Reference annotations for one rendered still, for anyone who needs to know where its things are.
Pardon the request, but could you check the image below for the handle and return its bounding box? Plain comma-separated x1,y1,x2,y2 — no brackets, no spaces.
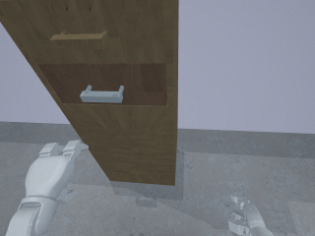
49,33,107,50
80,85,124,103

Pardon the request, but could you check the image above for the robot right hand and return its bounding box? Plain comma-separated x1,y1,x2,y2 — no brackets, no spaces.
228,193,266,236

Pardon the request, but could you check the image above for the robot left forearm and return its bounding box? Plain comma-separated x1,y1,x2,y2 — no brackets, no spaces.
5,196,57,236

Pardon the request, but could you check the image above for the cabinet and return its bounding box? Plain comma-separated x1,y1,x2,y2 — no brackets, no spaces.
0,0,179,186

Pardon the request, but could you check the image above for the robot left hand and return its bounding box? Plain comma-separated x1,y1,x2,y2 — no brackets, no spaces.
25,140,89,205

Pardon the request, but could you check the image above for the drawer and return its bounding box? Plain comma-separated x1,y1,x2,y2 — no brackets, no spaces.
37,62,167,106

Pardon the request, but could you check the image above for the robot right forearm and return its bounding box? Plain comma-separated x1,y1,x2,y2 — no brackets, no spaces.
248,226,274,236

